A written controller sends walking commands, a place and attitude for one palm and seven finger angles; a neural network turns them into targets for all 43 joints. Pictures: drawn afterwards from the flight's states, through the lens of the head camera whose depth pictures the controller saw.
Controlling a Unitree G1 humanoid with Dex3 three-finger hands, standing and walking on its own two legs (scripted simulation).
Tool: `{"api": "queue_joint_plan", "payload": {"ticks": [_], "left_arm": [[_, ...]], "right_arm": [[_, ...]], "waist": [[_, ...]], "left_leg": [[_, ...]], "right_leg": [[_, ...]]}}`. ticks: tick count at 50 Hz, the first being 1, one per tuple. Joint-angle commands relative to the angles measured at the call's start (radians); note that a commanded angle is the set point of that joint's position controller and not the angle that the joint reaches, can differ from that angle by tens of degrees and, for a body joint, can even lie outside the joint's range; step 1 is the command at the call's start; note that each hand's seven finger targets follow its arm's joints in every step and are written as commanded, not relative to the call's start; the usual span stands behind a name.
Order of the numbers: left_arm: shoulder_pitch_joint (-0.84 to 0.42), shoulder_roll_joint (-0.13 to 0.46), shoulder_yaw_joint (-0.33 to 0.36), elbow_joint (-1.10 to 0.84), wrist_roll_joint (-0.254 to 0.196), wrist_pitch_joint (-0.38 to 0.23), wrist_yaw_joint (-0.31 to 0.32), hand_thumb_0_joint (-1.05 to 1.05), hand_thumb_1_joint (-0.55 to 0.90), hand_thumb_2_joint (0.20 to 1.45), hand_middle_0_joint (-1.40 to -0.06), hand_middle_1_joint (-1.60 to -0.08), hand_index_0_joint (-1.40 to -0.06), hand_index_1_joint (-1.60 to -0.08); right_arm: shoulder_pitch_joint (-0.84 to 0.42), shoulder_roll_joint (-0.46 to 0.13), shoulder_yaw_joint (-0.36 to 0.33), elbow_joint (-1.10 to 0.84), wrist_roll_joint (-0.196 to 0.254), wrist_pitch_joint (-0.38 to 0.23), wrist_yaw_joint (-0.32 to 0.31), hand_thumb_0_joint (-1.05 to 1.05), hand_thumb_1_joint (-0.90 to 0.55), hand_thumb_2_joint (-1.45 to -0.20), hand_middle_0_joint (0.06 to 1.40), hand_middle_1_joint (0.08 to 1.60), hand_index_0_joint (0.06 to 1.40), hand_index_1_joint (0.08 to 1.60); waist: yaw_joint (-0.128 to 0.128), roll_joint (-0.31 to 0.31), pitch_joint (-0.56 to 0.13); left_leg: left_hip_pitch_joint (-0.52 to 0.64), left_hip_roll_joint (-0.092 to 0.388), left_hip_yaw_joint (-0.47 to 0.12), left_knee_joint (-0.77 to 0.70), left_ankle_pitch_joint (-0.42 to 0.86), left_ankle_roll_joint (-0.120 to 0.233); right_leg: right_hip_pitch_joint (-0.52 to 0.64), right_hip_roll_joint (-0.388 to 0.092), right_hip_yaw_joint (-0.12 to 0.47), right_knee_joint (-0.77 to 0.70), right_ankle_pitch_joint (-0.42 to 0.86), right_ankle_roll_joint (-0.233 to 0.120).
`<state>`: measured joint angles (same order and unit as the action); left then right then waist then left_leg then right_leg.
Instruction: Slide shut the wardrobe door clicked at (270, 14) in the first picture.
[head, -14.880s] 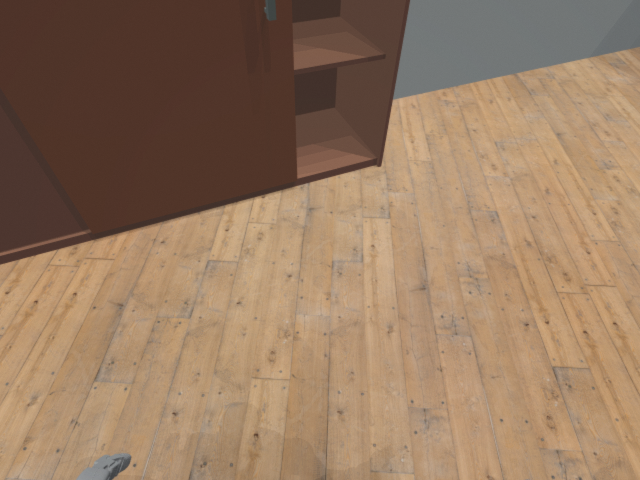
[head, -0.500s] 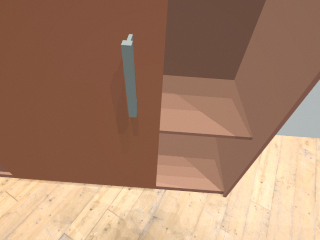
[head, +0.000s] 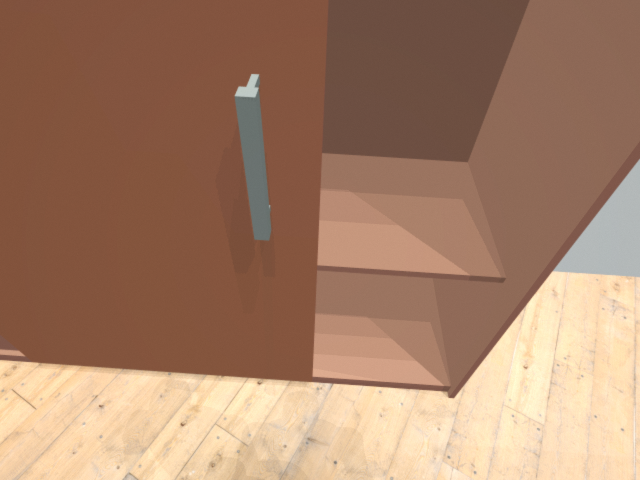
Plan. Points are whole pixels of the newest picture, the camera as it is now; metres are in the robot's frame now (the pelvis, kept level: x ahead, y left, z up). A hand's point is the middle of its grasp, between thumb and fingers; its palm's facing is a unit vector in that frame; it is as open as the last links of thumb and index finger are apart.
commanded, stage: raise the hand with hooked fingers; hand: left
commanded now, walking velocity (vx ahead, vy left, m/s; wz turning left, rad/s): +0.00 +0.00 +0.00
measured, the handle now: (258, 165) +0.50 +0.13 +0.13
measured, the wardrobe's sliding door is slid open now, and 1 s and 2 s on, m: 0.44 0.44 0.44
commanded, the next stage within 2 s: none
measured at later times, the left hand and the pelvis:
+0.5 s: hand (217, 453) +0.16 +0.13 -0.02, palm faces -0.03 -1.00 +0.03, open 8.5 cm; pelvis -0.03 -0.04 -0.05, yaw +2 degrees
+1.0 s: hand (133, 391) +0.19 +0.21 +0.06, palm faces +0.10 -0.99 -0.07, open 11.6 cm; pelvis -0.03 -0.04 -0.04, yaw +2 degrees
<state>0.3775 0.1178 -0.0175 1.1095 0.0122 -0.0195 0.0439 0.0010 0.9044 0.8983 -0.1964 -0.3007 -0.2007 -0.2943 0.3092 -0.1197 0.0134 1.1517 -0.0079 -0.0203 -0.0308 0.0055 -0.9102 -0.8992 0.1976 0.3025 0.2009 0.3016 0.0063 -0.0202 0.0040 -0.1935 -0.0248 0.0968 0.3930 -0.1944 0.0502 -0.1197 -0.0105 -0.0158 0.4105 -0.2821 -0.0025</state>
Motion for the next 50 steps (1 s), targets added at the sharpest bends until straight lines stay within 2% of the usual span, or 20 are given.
{"api": "queue_joint_plan", "payload": {"ticks": [1, 3, 4, 5, 6, 7, 8, 11, 13, 15, 16, 18, 21, 25, 29, 33, 37, 42, 46, 50], "left_arm": [[0.104, 0.077, 0.017, -0.005, 0.001, -0.01, 0.004, 0.0, 0.9, 0.9, -0.2, -0.3, -0.2, -0.3], [0.108, 0.077, 0.016, -0.005, 0.001, -0.011, 0.004, 0.0, 0.9, 0.9, -0.2, -0.3, -0.2, -0.3], [0.088, 0.111, 0.008, 0.006, 0.026, -0.037, 0.035, 0.0, 0.9, 0.9, -0.2, -0.3, -0.2, -0.3], [-0.607, 0.295, 0.05, -1.509, -0.169, -0.212, 0.02, 0.0, 0.877, 0.89, -0.202, -0.315, -0.202, -0.315], [-0.574, 0.352, 0.092, -1.553, -0.132, -0.196, 0.066, 0.0, 0.853, 0.88, -0.203, -0.33, -0.203, -0.33], [-0.256, 0.206, 0.063, -1.268, -0.117, -0.138, 0.112, 0.0, 0.83, 0.87, -0.205, -0.345, -0.205, -0.345], [0.072, -0.005, -0.064, -0.995, -0.128, -0.024, 0.109, 0.0, 0.807, 0.86, -0.207, -0.36, -0.207, -0.36], [-0.025, 0.022, -0.095, -1.366, -0.168, -0.083, 0.071, 0.0, 0.737, 0.83, -0.212, -0.405, -0.212, -0.405], [0.013, 0.025, -0.052, -1.226, -0.164, -0.139, 0.039, 0.0, 0.69, 0.81, -0.215, -0.435, -0.215, -0.435], [0.159, -0.009, -0.003, -0.989, -0.189, -0.234, -0.056, 0.0, 0.643, 0.79, -0.218, -0.465, -0.218, -0.465], [0.3, 0.032, 0.071, -0.903, -0.211, -0.281, -0.123, 0.0, 0.62, 0.78, -0.22, -0.48, -0.22, -0.48], [0.311, 0.115, 0.179, -0.939, -0.267, -0.399, -0.265, 0.0, 0.573, 0.76, -0.223, -0.51, -0.223, -0.51], [0.267, 0.288, 0.348, -1.007, -0.255, -0.438, -0.36, 0.0, 0.503, 0.73, -0.228, -0.555, -0.228, -0.555], [0.022, 0.284, 0.331, -1.397, -0.286, -0.43, -0.291, 0.0, 0.41, 0.69, -0.235, -0.615, -0.235, -0.615], [-0.164, 0.261, 0.288, -1.556, -0.31, -0.567, -0.272, 0.0, 0.317, 0.65, -0.242, -0.675, -0.242, -0.675], [-0.244, 0.244, 0.171, -1.367, -0.349, -0.576, -0.42, 0.0, 0.223, 0.61, -0.248, -0.735, -0.248, -0.735], [-0.227, 0.354, 0.259, -1.149, -0.354, -0.357, -0.532, 0.0, 0.13, 0.57, -0.255, -0.795, -0.255, -0.795], [-0.147, 0.465, 0.524, -1.204, -0.43, -0.2, -0.466, 0.0, 0.013, 0.52, -0.263, -0.87, -0.263, -0.87], [-0.133, 0.44, 0.564, -1.314, -0.451, -0.283, -0.386, 0.0, -0.08, 0.48, -0.27, -0.93, -0.27, -0.93], [-0.135, 0.345, 0.409, -1.255, -0.4, -0.305, -0.424, 0.0, -0.173, 0.44, -0.277, -0.99, -0.277, -0.99]], "right_arm": [[0.068, -0.092, -0.015, -0.023, 0.001, -0.013, -0.002, 0.0, -0.9, -0.9, 0.2, 0.3, 0.2, 0.3], [0.067, -0.093, -0.014, -0.023, 0.0, -0.014, -0.002, 0.0, -0.9, -0.9, 0.2, 0.3, 0.2, 0.3], [-0.022, -0.142, -0.012, -0.103, 0.003, -0.024, 0.011, 0.0, -0.9, -0.9, 0.2, 0.3, 0.2, 0.3], [0.014, -0.331, -0.057, -0.471, 0.039, -0.142, -0.025, 0.0, -0.9, -0.9, 0.2, 0.3, 0.2, 0.3], [-0.128, -0.236, -0.002, -0.425, 0.069, -0.234, -0.054, 0.0, -0.9, -0.9, 0.2, 0.3, 0.2, 0.3], [-0.056, -0.25, -0.038, -0.369, 0.038, -0.284, -0.048, 0.0, -0.9, -0.9, 0.2, 0.3, 0.2, 0.3], [-0.051, -0.185, -0.03, -0.347, 0.07, -0.29, -0.032, 0.0, -0.9, -0.9, 0.2, 0.3, 0.2, 0.3], [-0.071, -0.244, -0.047, -0.495, 0.076, -0.346, -0.063, 0.0, -0.9, -0.9, 0.2, 0.3, 0.2, 0.3], [-0.068, -0.259, -0.059, -0.526, 0.039, -0.35, -0.061, 0.0, -0.9, -0.9, 0.2, 0.3, 0.2, 0.3], [-0.101, -0.255, -0.082, -0.549, 0.027, -0.337, -0.045, 0.0, -0.9, -0.9, 0.2, 0.3, 0.2, 0.3], [-0.114, -0.25, -0.095, -0.567, 0.036, -0.327, -0.026, 0.0, -0.9, -0.9, 0.2, 0.3, 0.2, 0.3], [-0.168, -0.26, -0.11, -0.629, 0.032, -0.307, 0.002, 0.0, -0.9, -0.9, 0.2, 0.3, 0.2, 0.3], [-0.198, -0.254, -0.119, -0.717, 0.032, -0.26, 0.017, 0.0, -0.9, -0.9, 0.2, 0.3, 0.2, 0.3], [-0.199, -0.217, -0.096, -0.817, 0.034, -0.212, -0.005, 0.0, -0.9, -0.9, 0.2, 0.3, 0.2, 0.3], [-0.115, -0.205, -0.079, -0.749, 0.024, -0.235, -0.029, 0.0, -0.9, -0.9, 0.2, 0.3, 0.2, 0.3], [-0.115, -0.252, -0.051, -0.686, 0.049, -0.284, -0.053, 0.0, -0.9, -0.9, 0.2, 0.3, 0.2, 0.3], [-0.128, -0.283, -0.047, -0.685, 0.073, -0.29, -0.071, 0.0, -0.9, -0.9, 0.2, 0.3, 0.2, 0.3], [-0.181, -0.242, -0.033, -0.728, 0.06, -0.262, -0.066, 0.0, -0.9, -0.9, 0.2, 0.3, 0.2, 0.3], [-0.163, -0.225, -0.037, -0.72, 0.056, -0.281, -0.05, 0.0, -0.9, -0.9, 0.2, 0.3, 0.2, 0.3], [-0.125, -0.249, -0.051, -0.687, 0.066, -0.31, -0.041, 0.0, -0.9, -0.9, 0.2, 0.3, 0.2, 0.3]], "waist": [[0.001, 0.0, 0.075], [0.0, 0.005, 0.073], [0.011, 0.025, 0.141], [-0.147, 0.183, -0.339], [-0.098, 0.256, -0.265], [-0.062, 0.3, -0.294], [-0.059, 0.16, -0.122], [-0.064, 0.099, -0.093], [-0.085, -0.173, -0.009], [-0.033, -0.36, 0.073], [0.034, -0.34, 0.071], [0.06, -0.285, -0.032], [0.107, 0.023, -0.134], [0.053, 0.189, -0.271], [-0.049, 0.188, -0.275], [-0.119, 0.065, -0.115], [-0.062, -0.006, -0.147], [0.056, -0.053, -0.296], [0.063, 0.008, -0.275], [0.002, 0.043, -0.175]], "left_leg": [[0.036, 0.138, -0.133, -0.077, 0.099, -0.006], [0.04, 0.136, -0.131, -0.076, 0.113, -0.007], [-0.058, 0.139, -0.115, 0.129, 0.277, -0.034], [0.26, 0.05, -0.108, 0.037, 0.245, -0.026], [0.243, 0.077, -0.076, 0.015, 0.208, -0.024], [0.195, 0.093, -0.114, -0.007, 0.142, -0.042], [0.064, 0.092, -0.153, -0.029, 0.035, -0.033], [-0.029, 0.055, -0.153, 0.058, -0.1, -0.031], [-0.121, 0.042, -0.166, 0.136, -0.107, -0.024], [-0.272, 0.033, -0.142, 0.222, -0.109, -0.036], [-0.323, 0.022, -0.127, 0.247, -0.078, -0.047], [-0.374, 0.004, -0.093, 0.322, -0.022, -0.063], [-0.393, -0.018, -0.049, 0.378, 0.014, -0.058], [-0.297, 0.0, -0.046, 0.402, -0.004, -0.029], [-0.276, 0.028, -0.104, 0.475, 0.0, -0.014], [-0.37, 0.039, -0.137, 0.508, -0.131, -0.009], [-0.397, 0.031, -0.13, 0.472, -0.15, -0.001], [-0.356, 0.027, -0.144, 0.4, -0.018, -0.018], [-0.273, 0.03, -0.124, 0.348, 0.065, -0.026], [-0.21, 0.034, -0.107, 0.308, 0.049, -0.015]], "right_leg": [[-0.098, -0.09, 0.068, -0.086, 0.141, -0.028], [-0.1, -0.091, 0.074, -0.084, 0.15, -0.029], [-0.148, -0.117, 0.108, -0.081, 0.369, -0.018], [-0.111, -0.011, -0.01, 0.049, 0.283, -0.023], [-0.186, 0.023, -0.036, 0.123, 0.112, -0.034], [-0.225, 0.016, -0.052, 0.15, -0.016, -0.046], [-0.272, 0.0, -0.063, 0.154, -0.025, -0.036], [-0.228, 0.001, -0.064, 0.089, 0.015, -0.021], [-0.359, 0.019, -0.078, 0.098, -0.052, -0.013], [-0.474, 0.024, -0.087, 0.141, -0.147, -0.009], [-0.452, 0.017, -0.07, 0.165, -0.117, -0.023], [-0.406, 0.006, -0.045, 0.258, 0.022, -0.028], [-0.342, -0.014, 0.0, 0.334, 0.126, -0.038], [-0.364, 0.006, 0.02, 0.333, 0.072, -0.03], [-0.467, 0.022, 0.042, 0.322, 0.048, -0.021], [-0.531, 0.014, 0.099, 0.245, -0.103, 0.002], [-0.44, -0.026, 0.171, 0.15, -0.193, 0.028], [-0.203, -0.071, 0.161, 0.173, 0.062, 0.06], [-0.187, -0.04, 0.095, 0.197, 0.243, 0.056], [-0.308, -0.01, 0.045, 0.169, 0.204, 0.047]]}}
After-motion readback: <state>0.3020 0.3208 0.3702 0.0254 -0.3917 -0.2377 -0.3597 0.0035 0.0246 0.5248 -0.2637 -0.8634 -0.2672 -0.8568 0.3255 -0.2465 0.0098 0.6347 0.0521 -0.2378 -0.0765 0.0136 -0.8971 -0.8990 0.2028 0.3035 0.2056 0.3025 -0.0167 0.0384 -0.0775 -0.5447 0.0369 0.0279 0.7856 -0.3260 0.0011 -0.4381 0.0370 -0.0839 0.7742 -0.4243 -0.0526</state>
